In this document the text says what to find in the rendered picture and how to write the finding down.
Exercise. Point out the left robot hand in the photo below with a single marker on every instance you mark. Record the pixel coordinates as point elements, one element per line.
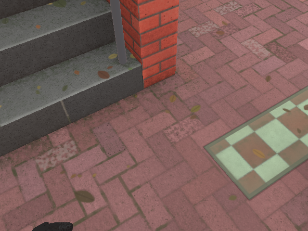
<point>55,226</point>

